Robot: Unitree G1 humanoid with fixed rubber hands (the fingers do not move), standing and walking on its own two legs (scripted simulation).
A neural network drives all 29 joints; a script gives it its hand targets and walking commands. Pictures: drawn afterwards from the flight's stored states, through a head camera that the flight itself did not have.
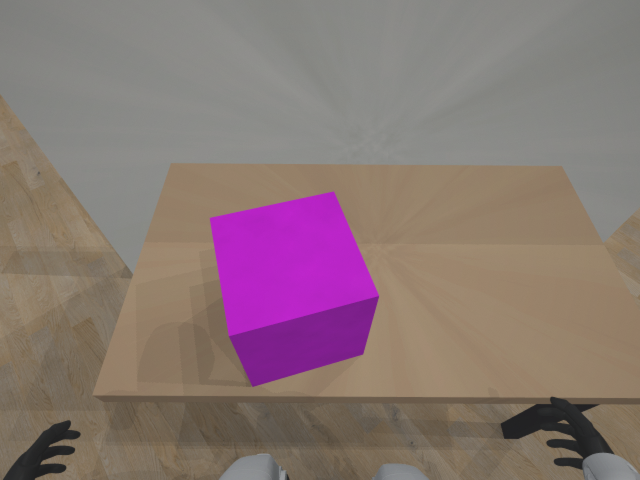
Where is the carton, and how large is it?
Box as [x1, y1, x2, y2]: [210, 192, 378, 386]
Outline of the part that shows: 333,192 210,218 228,333 252,386 359,355 363,352 378,298 378,294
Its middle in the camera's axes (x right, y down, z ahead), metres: -0.04 +0.09 +0.63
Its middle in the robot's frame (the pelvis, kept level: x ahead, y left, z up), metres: +0.39 +0.05 -0.08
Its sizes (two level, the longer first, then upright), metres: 0.196 0.194 0.216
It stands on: a table, 0.57 m high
